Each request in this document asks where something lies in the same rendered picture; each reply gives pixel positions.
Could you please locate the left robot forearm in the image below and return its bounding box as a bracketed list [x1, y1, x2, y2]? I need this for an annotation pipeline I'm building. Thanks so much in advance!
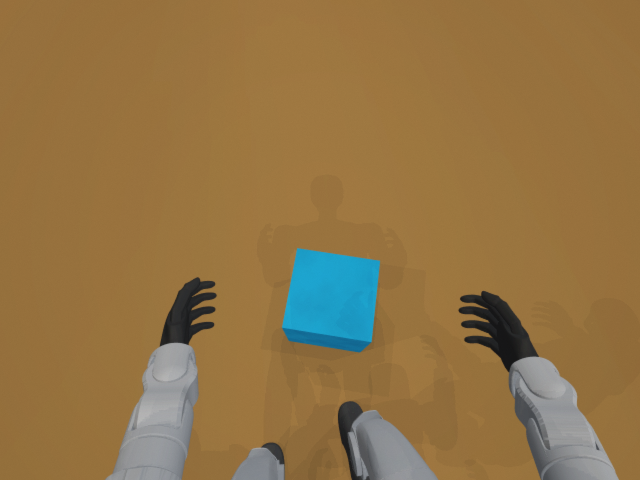
[105, 343, 199, 480]

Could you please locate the carton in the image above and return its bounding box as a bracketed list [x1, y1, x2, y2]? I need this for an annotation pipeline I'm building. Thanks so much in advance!
[282, 248, 380, 352]

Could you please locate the robot left foot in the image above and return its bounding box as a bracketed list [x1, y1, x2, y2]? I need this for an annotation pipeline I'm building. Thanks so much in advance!
[261, 443, 285, 473]

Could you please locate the right robot hand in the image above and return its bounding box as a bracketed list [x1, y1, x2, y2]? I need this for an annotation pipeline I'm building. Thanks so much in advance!
[459, 291, 539, 372]

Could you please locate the right robot forearm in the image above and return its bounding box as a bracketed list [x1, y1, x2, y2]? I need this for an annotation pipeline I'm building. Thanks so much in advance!
[509, 357, 619, 480]

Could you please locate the left robot shin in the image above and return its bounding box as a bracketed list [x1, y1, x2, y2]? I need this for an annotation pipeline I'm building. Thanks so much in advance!
[246, 448, 277, 460]

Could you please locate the left robot hand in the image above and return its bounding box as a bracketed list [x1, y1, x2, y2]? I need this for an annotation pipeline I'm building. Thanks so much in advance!
[160, 277, 217, 346]

